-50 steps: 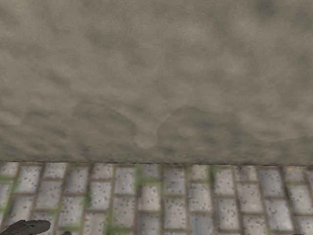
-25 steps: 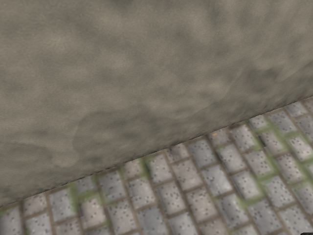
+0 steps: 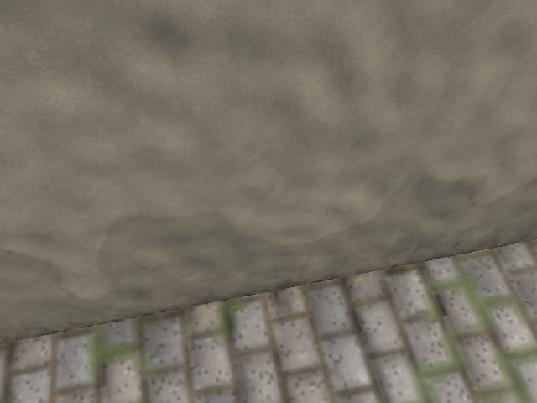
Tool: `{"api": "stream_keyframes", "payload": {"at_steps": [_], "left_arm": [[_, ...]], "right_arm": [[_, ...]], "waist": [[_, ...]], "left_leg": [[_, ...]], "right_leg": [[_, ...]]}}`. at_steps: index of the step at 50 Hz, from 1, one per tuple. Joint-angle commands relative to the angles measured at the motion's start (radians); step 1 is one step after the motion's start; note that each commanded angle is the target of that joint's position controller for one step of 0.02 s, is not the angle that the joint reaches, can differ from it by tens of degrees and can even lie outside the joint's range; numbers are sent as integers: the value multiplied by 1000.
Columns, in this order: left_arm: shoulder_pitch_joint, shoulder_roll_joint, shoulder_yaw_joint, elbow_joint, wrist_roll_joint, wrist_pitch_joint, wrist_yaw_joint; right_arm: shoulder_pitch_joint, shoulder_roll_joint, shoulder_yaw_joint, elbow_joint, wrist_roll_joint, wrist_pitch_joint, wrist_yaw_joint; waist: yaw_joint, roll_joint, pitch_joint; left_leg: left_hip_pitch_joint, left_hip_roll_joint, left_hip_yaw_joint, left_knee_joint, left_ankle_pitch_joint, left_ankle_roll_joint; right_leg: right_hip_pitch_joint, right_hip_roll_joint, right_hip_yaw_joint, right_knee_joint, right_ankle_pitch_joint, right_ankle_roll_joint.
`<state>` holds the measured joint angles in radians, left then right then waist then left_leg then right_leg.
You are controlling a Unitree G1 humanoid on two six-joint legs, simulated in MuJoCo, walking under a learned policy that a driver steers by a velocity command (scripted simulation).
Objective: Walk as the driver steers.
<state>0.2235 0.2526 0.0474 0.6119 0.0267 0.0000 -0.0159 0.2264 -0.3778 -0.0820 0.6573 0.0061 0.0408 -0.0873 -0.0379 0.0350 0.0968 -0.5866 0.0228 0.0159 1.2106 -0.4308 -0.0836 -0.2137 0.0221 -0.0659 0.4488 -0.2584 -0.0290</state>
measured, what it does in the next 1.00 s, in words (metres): steps to the left, turning left: left foot, then right foot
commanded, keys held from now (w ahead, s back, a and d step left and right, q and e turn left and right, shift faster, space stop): w+q+shift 0.60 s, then w+e+shift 0.40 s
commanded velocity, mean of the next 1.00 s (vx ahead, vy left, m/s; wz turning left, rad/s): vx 0.07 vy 0.17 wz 0.53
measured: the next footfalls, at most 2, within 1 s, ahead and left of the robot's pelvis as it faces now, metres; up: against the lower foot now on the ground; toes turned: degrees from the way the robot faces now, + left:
left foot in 0.46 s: +0.00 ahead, +0.14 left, +0.00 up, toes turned +28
right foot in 0.70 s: +0.15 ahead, -0.05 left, +0.00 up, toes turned +37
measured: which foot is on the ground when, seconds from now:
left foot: up 0.00-0.44, down 0.46-0.68, up 0.70-0.92, down 0.94-1.00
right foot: down 0.00-0.46, up 0.48-0.68, down 0.70-0.92, up 0.94-1.00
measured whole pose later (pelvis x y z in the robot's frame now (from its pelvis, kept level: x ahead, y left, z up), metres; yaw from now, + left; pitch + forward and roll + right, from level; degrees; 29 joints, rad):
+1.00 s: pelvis -0.03 +0.16 -0.01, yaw +28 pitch +0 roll +0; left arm 0.41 0.40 0.11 0.76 -0.01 0.02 0.10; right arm 0.24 -0.26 -0.03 0.57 -0.06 0.04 0.07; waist 0.05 -0.01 0.09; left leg -0.28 -0.01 -0.05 0.63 -0.34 -0.01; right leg -0.42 -0.10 0.16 0.90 -0.54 0.07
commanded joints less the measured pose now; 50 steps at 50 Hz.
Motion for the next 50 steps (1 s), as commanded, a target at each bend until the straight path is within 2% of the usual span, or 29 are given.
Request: {"api": "stream_keyframes", "payload": {"at_steps": [1,4,9,14,21,22,23,24,25,26,27,28,29,31,33,34,35,36,37,38,40,43,44,45,46,47,48,49,50], "left_arm": [[-76,187,64,-64,-30,-65,56],[-96,192,67,-46,-15,-44,75],[-104,229,82,-8,-26,-37,59],[-112,254,82,11,1,14,70],[-163,243,85,22,-42,40,54],[-146,227,83,34,-51,41,52],[-143,204,76,16,-34,31,49],[-208,117,44,-90,19,-1,51],[-247,157,45,-79,19,-20,44],[-250,189,49,-85,-15,-31,33],[-229,190,48,-62,-21,-36,38],[-46,226,60,21,-38,-33,81],[34,282,81,81,-31,-24,109],[137,261,79,156,-35,-27,129],[277,225,70,224,-60,-34,129],[379,244,77,263,-62,-35,126],[474,298,85,277,-27,-39,127],[366,403,91,217,12,-50,143],[157,443,103,162,-12,-65,160],[52,384,87,151,-44,-69,161],[-3,355,77,143,-60,-47,133],[37,424,120,95,-37,-22,122],[51,410,126,80,-39,-16,122],[61,366,118,67,-44,-14,121],[83,287,96,65,-48,-14,117],[141,186,68,53,-20,-6,111],[205,139,51,22,-7,-3,119],[185,185,51,11,-38,-4,123],[158,226,65,24,-45,7,127]], "right_arm": [[14,-54,1,-84,13,5,40],[-75,-48,8,-127,14,13,71],[-186,-14,20,-187,17,10,100],[-235,-21,14,-188,24,-19,140],[-141,-57,-23,-158,22,2,134],[-35,-89,-46,-122,12,-5,122],[66,-183,-83,-97,6,-11,103],[73,-346,-118,-89,-38,-13,98],[49,-282,-112,-116,-53,-45,101],[-9,-254,-102,-122,-33,-64,95],[-71,-228,-97,-127,-4,-68,86],[-188,-164,-73,-155,33,-36,104],[-283,-132,-58,-195,9,-18,126],[-275,-120,-48,-212,-30,-8,167],[-228,-82,-20,-208,-32,-13,187],[-210,-20,7,-214,-39,-18,194],[-222,77,43,-229,-54,-25,199],[-67,90,47,-218,-31,-31,209],[5,-1,22,-181,5,-16,206],[14,-85,3,-176,-14,-4,192],[8,-95,1,-187,-73,12,163],[-7,26,34,-199,-56,1,157],[53,48,30,-174,-45,-2,153],[141,42,14,-132,-29,-1,146],[192,21,-2,-101,-15,0,142],[196,-48,-9,-106,-34,-4,148],[181,-189,-36,-143,-70,-10,154],[107,-167,-36,-173,-88,-16,156],[30,-87,-19,-175,-76,-15,149]], "waist": [[-13,-56,-189],[24,-113,-179],[67,-117,-138],[88,-125,-155],[-2,-189,-204],[-56,-126,-225],[-93,49,-219],[-30,263,-276],[-64,90,-388],[-22,56,-320],[17,29,-241],[100,87,-203],[128,125,-157],[111,109,-176],[134,128,-219],[163,95,-228],[188,-59,-200],[76,-221,-163],[-19,-231,-44],[-67,-208,5],[-96,-219,43],[-60,-275,54],[-69,-282,39],[-93,-262,16],[-103,-153,0],[-51,102,-76],[2,358,-139],[12,409,-145],[49,287,-77]], "left_leg": [[-140,89,-157,-73,68,-9],[-121,86,-85,-157,86,-32],[-76,98,-11,-240,107,-19],[-24,104,45,-356,112,3],[244,36,107,-665,106,107],[402,-1,85,-766,238,154],[637,73,-88,-791,745,225],[849,315,-577,-763,1020,441],[826,351,-623,-817,881,481],[781,328,-544,-853,764,447],[701,263,-470,-867,697,391],[518,113,-303,-842,616,399],[336,39,-236,-843,574,369],[239,-11,-197,-846,390,323],[179,-24,-210,-750,144,287],[60,-86,-182,-625,-14,247],[-124,-170,-182,-297,-213,194],[-220,-185,-294,-38,-246,129],[-193,-84,-342,160,-121,108],[-120,-36,-326,217,-44,91],[6,2,-240,62,-5,53],[412,-59,-80,-430,-91,64],[530,-68,-52,-568,28,74],[623,-63,-36,-678,161,91],[644,-45,-75,-809,153,113],[718,58,-151,-815,367,133],[606,253,-410,-897,470,259],[480,238,-472,-991,316,327],[418,219,-387,-990,251,307]], "right_leg": [[320,-415,252,-60,916,-109],[336,-385,150,-106,792,-163],[303,-348,-2,-119,788,-172],[319,-346,-94,-109,776,-161],[292,-355,-190,65,776,-78],[200,-307,-217,205,697,-39],[-77,-230,-224,439,239,26],[-517,-56,-156,658,-457,124],[-526,-67,123,759,-474,131],[-573,-69,159,752,-374,115],[-573,-75,165,719,-276,114],[-405,-69,140,562,-230,69],[-249,-26,85,454,-144,63],[5,0,32,194,-43,46],[203,-35,39,63,115,27],[342,-108,106,37,141,-5],[411,-352,418,-26,76,-105],[264,-597,917,-230,-95,-313],[24,-654,1010,-332,-348,-305],[-86,-560,835,-315,-427,-206],[-166,-367,541,-240,-289,-67],[-332,-216,284,-267,-17,16],[-329,-206,277,-247,28,22],[-323,-203,287,-195,44,23],[-306,-138,236,-2,-69,35],[-379,-39,155,275,-338,54],[-491,53,85,534,-412,82],[-459,-22,94,723,-435,75],[-478,-47,96,799,-369,76]]}}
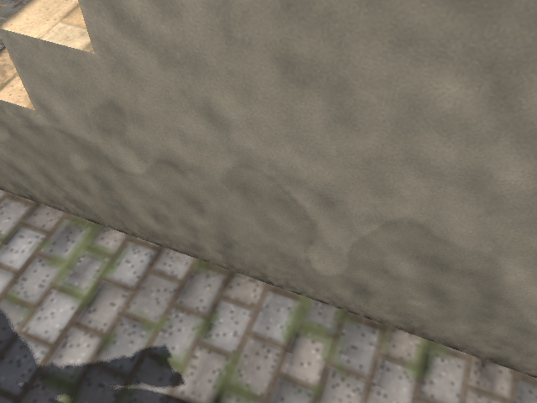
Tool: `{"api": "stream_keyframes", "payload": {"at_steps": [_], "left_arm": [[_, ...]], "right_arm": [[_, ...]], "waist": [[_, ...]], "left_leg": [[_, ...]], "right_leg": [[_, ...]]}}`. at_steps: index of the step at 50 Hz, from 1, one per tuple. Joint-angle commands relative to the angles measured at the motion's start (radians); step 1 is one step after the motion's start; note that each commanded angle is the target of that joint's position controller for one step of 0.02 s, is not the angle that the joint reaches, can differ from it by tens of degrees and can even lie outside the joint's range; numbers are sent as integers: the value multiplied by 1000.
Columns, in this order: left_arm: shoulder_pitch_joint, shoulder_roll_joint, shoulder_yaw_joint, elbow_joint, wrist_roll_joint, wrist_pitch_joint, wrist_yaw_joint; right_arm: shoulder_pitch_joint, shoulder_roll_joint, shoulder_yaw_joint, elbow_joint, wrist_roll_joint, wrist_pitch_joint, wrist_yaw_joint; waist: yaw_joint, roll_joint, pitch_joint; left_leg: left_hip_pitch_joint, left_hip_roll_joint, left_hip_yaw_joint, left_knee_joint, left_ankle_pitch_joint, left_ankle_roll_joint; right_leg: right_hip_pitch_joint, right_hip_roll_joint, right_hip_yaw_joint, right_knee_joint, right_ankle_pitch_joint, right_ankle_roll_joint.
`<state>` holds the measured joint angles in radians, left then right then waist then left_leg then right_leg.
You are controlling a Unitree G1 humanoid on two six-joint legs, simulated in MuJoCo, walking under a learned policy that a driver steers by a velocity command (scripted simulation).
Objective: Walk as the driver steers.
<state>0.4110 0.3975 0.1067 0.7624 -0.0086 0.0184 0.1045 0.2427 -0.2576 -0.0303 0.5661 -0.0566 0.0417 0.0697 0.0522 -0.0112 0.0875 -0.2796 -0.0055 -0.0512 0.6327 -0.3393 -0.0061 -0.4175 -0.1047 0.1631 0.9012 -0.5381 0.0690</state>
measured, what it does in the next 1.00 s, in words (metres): steps on the spot, turning right: right foot, then left foot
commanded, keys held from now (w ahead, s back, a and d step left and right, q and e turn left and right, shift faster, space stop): w+e+shift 0.72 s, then w+q+shift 0.28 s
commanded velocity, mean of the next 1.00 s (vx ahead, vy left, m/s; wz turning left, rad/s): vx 0.05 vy -0.07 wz -0.67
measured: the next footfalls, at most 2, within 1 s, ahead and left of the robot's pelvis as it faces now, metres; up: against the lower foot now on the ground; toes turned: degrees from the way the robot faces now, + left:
right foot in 0.56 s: +0.00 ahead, -0.12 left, +0.00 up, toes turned -32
left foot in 0.86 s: +0.17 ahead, +0.04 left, +0.00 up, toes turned -43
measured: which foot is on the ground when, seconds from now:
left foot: down 0.00-0.56, up 0.58-0.84, down 0.86-1.00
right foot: up 0.00-0.54, down 0.56-0.84, up 0.86-1.00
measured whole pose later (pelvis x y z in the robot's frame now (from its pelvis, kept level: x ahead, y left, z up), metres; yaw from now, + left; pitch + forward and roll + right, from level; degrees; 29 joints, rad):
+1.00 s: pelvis +0.00 -0.06 +0.01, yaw -39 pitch -2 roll +0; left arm 0.15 0.31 0.03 0.54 0.06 0.06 -0.06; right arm 0.45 -0.36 -0.09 0.85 0.01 -0.02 -0.11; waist -0.03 -0.02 0.07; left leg -0.26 0.08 -0.12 0.53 -0.25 -0.11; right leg -0.50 0.09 0.11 1.16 -0.44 0.02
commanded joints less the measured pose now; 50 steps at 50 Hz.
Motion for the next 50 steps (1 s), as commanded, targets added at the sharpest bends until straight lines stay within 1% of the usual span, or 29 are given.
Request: {"api": "stream_keyframes", "payload": {"at_steps": [1,4,7,8,9,11,15,19,21,26,27,28,29,30,31,32,34,35,36,37,39,41,42,43,44,45,46,48,50], "left_arm": [[-48,82,9,-109,-7,2,14],[-26,51,-2,-105,8,18,5],[-138,7,-40,-170,18,14,-19],[-288,33,-45,-232,9,32,-55],[-264,38,-44,-248,4,46,-73],[-248,40,-43,-256,-13,62,-102],[-360,8,-53,-298,-13,58,-131],[-414,20,-40,-313,-24,60,-146],[-431,13,-38,-313,-19,48,-156],[-316,58,4,-259,-23,40,-141],[-228,96,28,-228,-16,34,-125],[-137,185,64,-210,-12,27,-107],[-133,324,94,-198,26,23,-101],[-139,282,82,-222,43,-15,-107],[-190,266,82,-222,39,-39,-111],[-271,236,79,-229,3,-47,-108],[-365,161,51,-250,-27,-24,-82],[-357,160,48,-248,-21,-16,-75],[-396,126,31,-262,-3,0,-117],[-416,113,23,-273,21,8,-149],[-344,94,10,-266,35,14,-180],[-318,41,-17,-264,48,11,-198],[-313,-28,-39,-268,58,8,-202],[-320,-108,-66,-292,75,7,-197],[-213,-79,-55,-284,39,6,-196],[-181,16,-32,-268,20,18,-186],[-182,79,-17,-271,39,26,-174],[-186,74,-19,-288,79,35,-152],[-210,0,-42,-308,74,27,-154]], "right_arm": [[-27,-147,-57,-76,-3,-18,-22],[-109,-126,-53,-60,8,-36,-52],[-97,-129,-62,-42,32,-54,-75],[-112,-181,-84,-48,66,-71,-87],[-103,-217,-99,-25,64,-69,-101],[-125,-224,-106,-15,47,-64,-101],[-133,-236,-109,25,44,-54,-88],[-142,-262,-118,48,50,-37,-83],[-152,-263,-114,53,45,-20,-87],[-210,-247,-112,49,83,-11,-81],[-203,-229,-108,56,89,-10,-81],[-204,-210,-102,34,69,-19,-81],[-292,-108,-69,-73,4,-46,-96],[-335,-125,-59,-57,-11,-59,-94],[-294,-157,-60,-71,30,-69,-90],[-256,-200,-73,-35,51,-76,-96],[-229,-211,-75,-4,33,-77,-103],[-215,-197,-70,-2,25,-75,-100],[-40,-218,-83,84,75,-69,-143],[30,-221,-86,142,85,-66,-166],[75,-230,-92,183,80,-70,-182],[149,-229,-93,213,92,-75,-186],[236,-241,-101,231,84,-82,-187],[324,-310,-105,236,48,-86,-188],[226,-407,-114,202,15,-97,-194],[82,-396,-112,170,39,-113,-201],[-1,-348,-102,163,68,-113,-201],[-29,-339,-98,154,80,-94,-185],[16,-359,-115,133,66,-81,-189]], "waist": [[-24,182,-44],[32,111,-75],[-11,116,-110],[-65,20,-87],[-41,-5,-150],[-41,20,-185],[-85,64,-130],[-97,104,-135],[-89,120,-145],[7,173,-193],[57,132,-202],[94,-31,-200],[33,-248,-245],[55,-103,-347],[5,-106,-349],[-38,-74,-230],[-78,-12,-185],[-82,-12,-197],[-122,-38,-201],[-110,-141,-192],[-65,-197,-178],[-89,-208,-143],[-132,-127,-139],[-141,58,-120],[-50,210,-72],[17,210,20],[52,213,47],[67,217,59],[31,241,26]], "left_leg": [[101,219,-206,-377,235,207],[129,212,-13,-289,689,209],[254,264,-25,-283,754,221],[375,442,-160,-286,1022,200],[466,487,-168,-276,1061,198],[507,455,-76,-283,1013,208],[435,346,116,-294,936,209],[445,339,201,-277,940,196],[423,331,246,-264,937,182],[375,317,321,-109,933,116],[285,276,340,14,867,76],[24,202,337,240,385,13],[-406,14,267,450,-373,-76],[-429,24,4,590,-443,-96],[-482,25,-66,586,-340,-82],[-485,52,-75,539,-214,-80],[-398,45,-61,471,-63,-94],[-346,18,-53,447,-17,-101],[-141,-37,30,215,1,-62],[11,-34,62,65,65,-48],[149,-24,88,-30,142,-34],[243,28,54,-73,188,-1],[315,106,-31,-128,139,40],[348,358,-385,-238,108,150],[180,556,-857,-452,-108,343],[10,549,-880,-501,-311,300],[-66,460,-703,-481,-344,208],[-124,315,-465,-433,-189,101],[-161,216,-286,-422,22,45]], "right_leg": [[-271,77,-147,405,-31,-9],[-187,39,-153,349,118,16],[-156,-1,-145,81,122,-14],[-283,-18,-84,70,157,-4],[-300,-41,-37,54,150,-6],[-275,-40,-73,36,152,5],[-205,-14,-188,-47,160,22],[-157,-9,-246,-117,189,22],[-102,0,-267,-163,183,6],[110,62,-306,-360,220,-89],[248,91,-280,-451,323,-134],[469,13,-98,-487,814,-208],[671,-205,396,-483,1014,-400],[685,-256,438,-490,1150,-443],[635,-270,418,-547,929,-469],[535,-182,319,-572,805,-400],[386,-109,219,-563,786,-320],[332,-90,203,-553,804,-306],[198,62,46,-542,695,-340],[122,116,-13,-547,519,-307],[61,103,36,-528,252,-300],[-24,125,59,-449,49,-273],[-102,181,21,-271,-9,-233],[-253,265,10,75,-165,-170],[-343,258,59,304,-123,-106],[-306,169,102,444,6,-91],[-248,136,97,489,82,-73],[-143,108,38,355,112,-35],[43,138,-50,95,82,-22]]}}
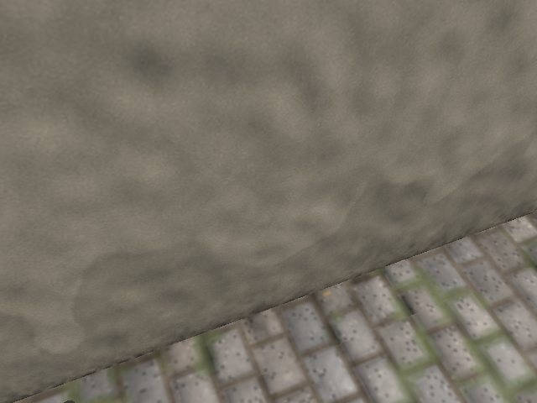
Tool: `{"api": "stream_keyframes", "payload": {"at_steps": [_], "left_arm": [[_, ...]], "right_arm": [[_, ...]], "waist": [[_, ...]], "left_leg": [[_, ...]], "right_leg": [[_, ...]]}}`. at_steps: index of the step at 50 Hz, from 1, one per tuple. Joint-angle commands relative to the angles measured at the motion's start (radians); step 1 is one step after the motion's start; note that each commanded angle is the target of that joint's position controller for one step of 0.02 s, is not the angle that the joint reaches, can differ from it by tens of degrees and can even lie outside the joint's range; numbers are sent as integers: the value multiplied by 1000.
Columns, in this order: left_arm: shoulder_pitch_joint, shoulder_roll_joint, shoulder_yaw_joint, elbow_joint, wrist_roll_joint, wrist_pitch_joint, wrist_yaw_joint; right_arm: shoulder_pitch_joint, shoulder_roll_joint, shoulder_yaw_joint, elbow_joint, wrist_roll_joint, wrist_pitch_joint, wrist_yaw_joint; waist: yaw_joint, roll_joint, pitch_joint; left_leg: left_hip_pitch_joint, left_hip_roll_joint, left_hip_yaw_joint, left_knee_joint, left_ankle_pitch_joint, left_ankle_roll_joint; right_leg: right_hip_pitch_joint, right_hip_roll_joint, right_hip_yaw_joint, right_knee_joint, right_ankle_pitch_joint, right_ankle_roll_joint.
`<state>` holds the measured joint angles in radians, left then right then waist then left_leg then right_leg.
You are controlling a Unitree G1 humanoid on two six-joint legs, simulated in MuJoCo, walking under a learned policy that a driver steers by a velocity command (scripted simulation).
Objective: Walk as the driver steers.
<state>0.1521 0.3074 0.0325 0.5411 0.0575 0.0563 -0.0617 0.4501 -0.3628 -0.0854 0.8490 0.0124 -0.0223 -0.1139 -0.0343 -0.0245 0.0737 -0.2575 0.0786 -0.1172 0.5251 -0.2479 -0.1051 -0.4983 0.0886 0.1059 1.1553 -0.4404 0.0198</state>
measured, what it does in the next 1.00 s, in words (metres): steps on the spot, turning left: right foot, then left foot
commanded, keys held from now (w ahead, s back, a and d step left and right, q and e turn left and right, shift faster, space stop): w+q+shift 0.80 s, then w+e+shift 0.20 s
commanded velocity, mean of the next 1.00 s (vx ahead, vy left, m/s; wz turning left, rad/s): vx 0.05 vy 0.03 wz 0.71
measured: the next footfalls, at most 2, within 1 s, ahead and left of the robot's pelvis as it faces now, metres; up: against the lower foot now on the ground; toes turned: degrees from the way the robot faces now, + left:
right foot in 0.10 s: +0.08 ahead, -0.19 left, +0.00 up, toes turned +11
left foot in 0.70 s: -0.02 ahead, +0.05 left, +0.00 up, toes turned +40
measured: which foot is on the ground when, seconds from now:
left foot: down 0.00-0.10, up 0.12-0.68, down 0.70-0.94, up 0.96-1.00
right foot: up 0.00-0.08, down 0.10-0.70, up 0.72-0.92, down 0.94-1.00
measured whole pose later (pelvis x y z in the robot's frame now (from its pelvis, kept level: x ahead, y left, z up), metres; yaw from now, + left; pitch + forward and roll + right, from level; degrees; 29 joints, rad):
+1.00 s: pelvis -0.02 -0.03 -0.01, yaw +44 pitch -1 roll +0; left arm 0.43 0.36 0.08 0.88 0.01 -0.03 0.11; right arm 0.11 -0.33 -0.06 0.53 -0.03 0.06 0.09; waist 0.03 0.04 0.09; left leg -0.45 -0.14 -0.07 1.03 -0.50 0.04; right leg -0.31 -0.08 -0.01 0.67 -0.34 0.02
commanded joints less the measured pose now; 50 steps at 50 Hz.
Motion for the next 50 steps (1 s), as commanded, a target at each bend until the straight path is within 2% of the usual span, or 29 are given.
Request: {"api": "stream_keyframes", "payload": {"at_steps": [1,3,4,5,6,7,8,10,11,12,16,21,22,26,31,34,35,36,37,38,39,41,42,44,46,47,48,49,50], "left_arm": [[59,52,25,-96,0,-17,14],[178,30,35,-46,-28,-25,14],[230,43,51,-12,-47,-24,16],[261,80,63,4,-45,-25,17],[248,192,72,-24,-18,-21,18],[198,249,91,-27,12,-24,13],[130,175,79,-44,15,-31,19],[4,98,56,-47,-8,-45,38],[-91,92,53,-78,-44,-92,51],[-69,107,61,-49,-57,-111,72],[16,112,66,16,-48,-107,119],[-10,155,85,40,-49,-84,107],[6,161,85,52,-38,-76,110],[-24,181,92,56,-23,-36,131],[-58,196,102,75,-46,-25,114],[-61,171,105,100,-84,-24,103],[-16,163,105,124,-83,-28,97],[-45,124,96,95,-37,-35,97],[-97,67,70,-3,-8,-59,95],[-156,126,77,9,-22,-72,89],[7,124,79,98,-101,-79,123],[159,225,113,186,-71,-80,163],[200,230,112,225,-64,-77,169],[264,161,86,274,-80,-86,170],[455,158,82,352,-80,-92,168],[548,200,91,385,-64,-92,164],[480,309,94,324,-25,-97,171],[328,363,105,269,-30,-115,188],[206,331,95,239,-56,-126,196]], "right_arm": [[-194,-266,-69,-173,-3,-8,-5],[-207,-241,-75,-210,10,14,0],[-184,-183,-61,-217,13,18,4],[-145,-101,-37,-219,2,21,15],[-101,-3,-10,-257,-35,27,15],[-98,-45,-6,-295,-12,19,11],[-110,-91,-20,-273,10,23,8],[-117,-119,-32,-221,-11,43,1],[-114,-125,-33,-204,-3,59,23],[-98,-120,-30,-207,-8,64,36],[-259,-59,4,-287,5,59,79],[-361,-42,13,-355,8,69,113],[-410,-28,20,-374,-4,60,122],[-451,-26,13,-383,7,54,156],[-437,-30,1,-372,15,61,168],[-334,-54,-28,-330,14,64,159],[-250,-115,-55,-304,-4,63,140],[-158,-216,-89,-284,-5,61,119],[-198,-346,-113,-311,-61,48,114],[-215,-285,-110,-328,-57,19,118],[-283,-210,-76,-335,-29,26,147],[-510,-136,-52,-402,-16,56,171],[-515,-114,-41,-413,-31,63,182],[-432,-92,-25,-401,-49,66,197],[-436,-51,1,-414,-52,71,205],[-453,23,28,-432,-63,64,207],[-377,71,45,-449,-69,53,214],[-305,2,23,-422,-30,55,215],[-286,-81,3,-404,-22,63,204]], "waist": [[111,286,30],[135,279,-4],[142,213,-19],[130,25,-44],[64,-261,-127],[36,-457,-141],[16,-348,-80],[-47,-117,-42],[-55,9,-43],[-69,35,-108],[18,-71,-145],[57,-82,-105],[79,-64,-113],[89,-81,-116],[59,-106,-170],[-12,-95,-197],[-54,0,-197],[-79,210,-165],[-21,314,-283],[-65,150,-331],[8,241,-236],[115,222,-110],[108,198,-125],[78,182,-149],[149,159,-172],[178,13,-139],[96,-236,-97],[20,-246,-38],[-42,-168,36]], "left_leg": [[-194,112,-179,-308,12,128],[-230,86,-157,-262,73,111],[-241,54,-136,-168,16,103],[-316,-45,-43,84,-197,78],[-468,-164,53,385,-440,54],[-464,-92,80,580,-445,52],[-452,-56,78,709,-390,51],[-440,-35,78,805,-250,33],[-476,-7,-60,771,-154,23],[-450,0,-56,742,-124,18],[-469,18,39,610,-78,-22],[-434,41,94,490,-89,-15],[-433,45,101,476,-93,-5],[-406,55,149,375,-93,8],[-233,23,208,206,-100,55],[-48,-32,232,2,-8,130],[118,-56,181,-98,128,177],[353,74,-43,-70,718,252],[447,296,-484,-91,720,484],[445,291,-466,-151,539,485],[262,122,-271,-167,317,494],[34,25,-154,-165,200,390],[8,-10,-87,-169,189,365],[-24,-24,-66,-122,132,352],[-156,-90,-5,20,-58,297],[-332,-174,62,253,-213,240],[-519,-230,19,596,-481,143],[-500,-152,-117,822,-376,113],[-472,-104,-158,931,-288,94]], "right_leg": [[223,-48,-8,-313,-59,23],[463,-44,-45,-602,139,5],[527,-37,-61,-710,185,-9],[596,-99,2,-800,171,-32],[606,-341,258,-787,431,-138],[394,-365,364,-932,285,-233],[329,-339,324,-964,161,-232],[313,-299,145,-900,334,-185],[387,-404,193,-795,858,-133],[448,-418,117,-754,1054,-117],[568,-403,-10,-805,907,-186],[563,-422,-117,-848,849,-232],[575,-421,-138,-841,875,-229],[585,-438,-202,-843,852,-226],[576,-436,-294,-780,873,-182],[517,-411,-359,-645,760,-108],[397,-360,-388,-492,622,-58],[56,-278,-403,-243,74,11],[-244,-146,-242,-14,-288,96],[-274,-153,-46,59,-253,86],[-131,-135,-52,-37,-177,0],[5,-126,-107,-244,-20,-17],[105,-112,-159,-331,43,-16],[271,-127,-172,-465,85,-24],[499,-149,-183,-612,252,-64],[616,-283,8,-678,224,-117],[560,-607,604,-896,164,-322],[333,-713,866,-1030,-74,-373],[213,-653,712,-1008,-184,-287]]}}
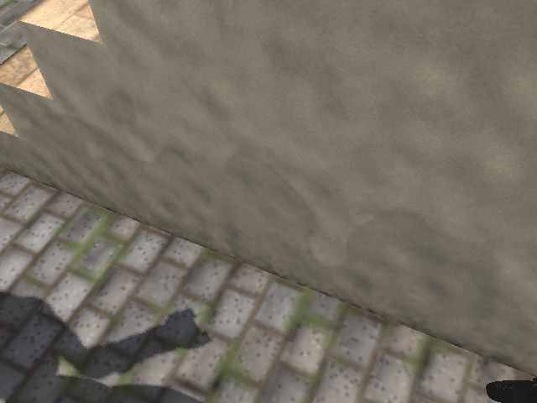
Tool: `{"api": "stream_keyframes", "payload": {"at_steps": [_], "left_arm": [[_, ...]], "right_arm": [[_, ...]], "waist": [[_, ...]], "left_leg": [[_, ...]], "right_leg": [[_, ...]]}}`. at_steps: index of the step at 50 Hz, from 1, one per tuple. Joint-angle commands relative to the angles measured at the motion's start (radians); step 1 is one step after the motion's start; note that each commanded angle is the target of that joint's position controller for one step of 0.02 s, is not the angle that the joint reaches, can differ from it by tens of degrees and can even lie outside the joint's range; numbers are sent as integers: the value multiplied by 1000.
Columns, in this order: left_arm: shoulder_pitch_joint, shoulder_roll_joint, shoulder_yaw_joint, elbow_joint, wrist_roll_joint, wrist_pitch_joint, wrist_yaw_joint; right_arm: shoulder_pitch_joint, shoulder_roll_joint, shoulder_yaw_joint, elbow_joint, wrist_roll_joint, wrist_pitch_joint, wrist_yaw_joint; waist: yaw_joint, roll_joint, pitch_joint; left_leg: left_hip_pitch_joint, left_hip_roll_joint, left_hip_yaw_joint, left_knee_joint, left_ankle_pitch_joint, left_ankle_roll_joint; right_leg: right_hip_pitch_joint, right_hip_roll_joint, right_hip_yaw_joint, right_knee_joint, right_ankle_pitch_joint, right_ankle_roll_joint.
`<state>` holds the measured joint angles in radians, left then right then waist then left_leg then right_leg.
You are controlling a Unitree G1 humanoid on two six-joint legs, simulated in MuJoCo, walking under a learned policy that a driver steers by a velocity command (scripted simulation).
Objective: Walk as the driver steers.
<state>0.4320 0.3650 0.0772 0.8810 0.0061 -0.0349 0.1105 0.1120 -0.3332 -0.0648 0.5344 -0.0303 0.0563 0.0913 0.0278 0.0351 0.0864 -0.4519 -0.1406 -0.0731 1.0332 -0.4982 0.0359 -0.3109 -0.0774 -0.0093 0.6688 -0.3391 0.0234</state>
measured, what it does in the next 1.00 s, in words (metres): steps to the left, turning right: left foot, then right foot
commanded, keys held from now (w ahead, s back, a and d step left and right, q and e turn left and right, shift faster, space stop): w+e+shift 0.90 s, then w+q+shift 0.10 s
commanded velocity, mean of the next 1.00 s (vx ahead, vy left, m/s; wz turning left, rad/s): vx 0.05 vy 0.04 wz -0.75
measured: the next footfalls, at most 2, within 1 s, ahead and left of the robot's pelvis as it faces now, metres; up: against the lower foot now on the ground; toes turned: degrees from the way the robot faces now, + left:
left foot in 0.20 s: +0.09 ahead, +0.24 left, +0.00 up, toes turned -12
right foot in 0.78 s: +0.00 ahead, -0.01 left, +0.00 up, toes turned -42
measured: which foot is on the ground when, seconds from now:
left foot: up 0.00-0.18, down 0.20-0.78, up 0.80-1.00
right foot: down 0.00-0.18, up 0.20-0.76, down 0.78-1.00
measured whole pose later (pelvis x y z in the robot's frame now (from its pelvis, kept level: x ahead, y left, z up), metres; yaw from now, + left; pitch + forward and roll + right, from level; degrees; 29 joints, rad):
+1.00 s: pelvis +0.02 +0.10 +0.01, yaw -48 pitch +0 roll +0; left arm 0.15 0.36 0.08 0.58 0.02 0.05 -0.08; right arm 0.19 -0.38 -0.08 0.78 0.03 -0.02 -0.09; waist 0.03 0.02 0.12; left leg -0.34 0.05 -0.01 0.63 -0.28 -0.01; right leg -0.31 0.08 0.07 0.55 -0.24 -0.08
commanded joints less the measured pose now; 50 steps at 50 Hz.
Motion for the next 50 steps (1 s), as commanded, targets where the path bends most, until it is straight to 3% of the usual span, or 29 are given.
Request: {"api": "stream_keyframes", "payload": {"at_steps": [1,2,4,6,8,9,10,11,12,14,15,16,18,20,23,30,35,37,38,39,40,41,42,43,44,46,47,48,50], "left_arm": [[-142,238,43,-114,-27,-29,20],[-163,230,40,-125,-30,-18,10],[-138,257,61,-149,-14,1,9],[-125,285,89,-182,-17,24,9],[-128,213,77,-211,-38,36,2],[-88,127,54,-209,-36,38,-6],[-30,23,25,-231,12,49,-14],[-9,13,14,-286,9,48,-10],[-18,66,22,-281,-4,48,-7],[-39,121,47,-230,-15,76,-3],[-34,122,48,-225,-7,86,-3],[-51,135,50,-218,-17,98,-28],[-124,106,34,-262,-15,100,-58],[-223,72,13,-312,-17,110,-80],[-300,85,17,-360,-20,116,-113],[-420,51,11,-411,-20,101,-144],[-397,51,24,-388,-41,94,-165],[-316,82,46,-361,-37,96,-158],[-220,126,70,-327,-26,92,-137],[-126,220,103,-306,-24,86,-117],[-159,362,132,-315,19,75,-116],[-184,303,119,-345,32,39,-127],[-230,268,106,-342,19,17,-124],[-288,242,100,-344,-7,9,-116],[-395,166,72,-366,-44,37,-135],[-515,124,48,-428,11,66,-173],[-465,120,42,-421,24,70,-185],[-407,115,34,-407,24,68,-196],[-388,50,-3,-401,27,70,-210]], "right_arm": [[72,-139,-26,-80,-1,-7,-17],[66,-129,-21,-85,-21,-2,-30],[36,-61,0,-94,-27,-5,-32],[70,17,12,-89,-6,-17,-34],[246,-5,-17,-1,19,-19,-46],[275,-36,-33,23,27,-21,-52],[273,-102,-34,12,6,-24,-49],[262,-230,-64,-13,-28,-25,-42],[169,-188,-59,-38,-32,-35,-42],[21,-67,-31,-48,-14,-46,-58],[-18,-62,-30,-36,-11,-56,-64],[-69,-59,-30,-56,20,-94,-77],[1,-84,-40,-15,27,-117,-110],[27,-82,-41,13,12,-104,-137],[24,-122,-57,25,9,-81,-147],[-19,-178,-76,49,8,-56,-124],[-31,-187,-85,82,48,-25,-104],[-50,-171,-84,89,70,-19,-100],[-25,-145,-78,108,73,-20,-94],[-38,-115,-68,82,40,-25,-94],[-101,-45,-42,-13,-16,-44,-111],[-126,-96,-48,16,-14,-51,-115],[-127,-116,-47,10,17,-58,-114],[-105,-120,-47,38,21,-63,-123],[84,-164,-60,125,50,-62,-161],[210,-192,-70,220,54,-65,-191],[244,-172,-63,253,56,-70,-195],[269,-150,-56,268,62,-75,-198],[425,-150,-53,335,70,-79,-198]], "waist": [[-130,-213,45],[-131,-218,52],[-100,-239,56],[-87,-302,41],[-134,-276,-3],[-123,-119,-22],[-58,163,-93],[-27,417,-147],[4,405,-129],[63,141,-67],[87,122,-70],[76,4,-81],[43,22,-155],[5,65,-149],[-35,77,-123],[-67,71,-107],[-35,108,-165],[24,109,-197],[75,49,-217],[108,-130,-201],[36,-321,-260],[63,-171,-354],[25,-160,-303],[-15,-121,-227],[-87,-180,-198],[-114,-209,-147],[-84,-206,-161],[-70,-207,-170],[-121,-184,-177]], "left_leg": [[-221,135,-180,429,18,-72],[-171,152,-146,324,34,-88],[34,126,-37,-17,24,-96],[284,90,24,-326,14,-80],[461,94,54,-547,269,-56],[489,123,4,-666,254,-39],[571,272,-97,-603,625,3],[449,434,-359,-715,660,139],[324,419,-371,-793,564,165],[277,372,-170,-748,585,123],[282,361,-92,-709,752,123],[357,457,-141,-627,1104,83],[475,492,-90,-632,1113,77],[530,488,-41,-673,957,129],[535,504,15,-707,889,167],[528,484,200,-720,890,163],[546,476,292,-644,937,112],[520,460,337,-524,933,61],[420,413,367,-380,867,12],[115,337,371,-133,372,-58],[-243,172,270,77,-206,-140],[-261,187,29,204,-225,-145],[-289,193,-15,196,-129,-129],[-283,207,-22,148,-33,-128],[-105,199,4,-30,19,-75],[135,137,106,-275,150,-60],[233,136,126,-358,184,-56],[302,143,127,-411,221,-47],[498,203,80,-523,346,-11]], "right_leg": [[-16,-377,635,-472,-244,-194],[-31,-285,494,-444,-154,-135],[-95,-156,280,-438,38,-62],[-150,-113,204,-439,175,-37],[-142,-111,223,-360,202,-30],[-148,-28,154,-144,43,-10],[-272,80,77,135,-293,7],[-397,136,11,405,-377,36],[-351,71,56,572,-356,26],[-360,39,54,667,-216,46],[-338,23,51,680,-146,56],[-366,-6,171,644,-56,65],[-385,-18,156,577,-11,72],[-404,-26,108,464,-10,95],[-379,-37,58,365,-15,104],[-297,-56,-41,189,-3,79],[-133,-6,-109,7,18,16],[7,29,-124,-135,63,-40],[173,64,-102,-241,192,-90],[414,-38,95,-245,709,-165],[530,-263,559,-251,818,-374],[524,-296,581,-281,771,-414],[458,-266,499,-312,650,-383],[381,-192,419,-325,558,-324],[211,-50,269,-301,415,-321],[30,43,172,-320,305,-276],[16,42,175,-310,221,-272],[2,35,199,-285,134,-271],[-132,101,174,-137,-120,-215]]}}
Over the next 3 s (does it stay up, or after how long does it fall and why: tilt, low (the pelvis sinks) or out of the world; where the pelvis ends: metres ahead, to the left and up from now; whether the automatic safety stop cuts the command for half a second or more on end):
stays up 0.14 0.08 0.01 its command is cut before an obstacle from the start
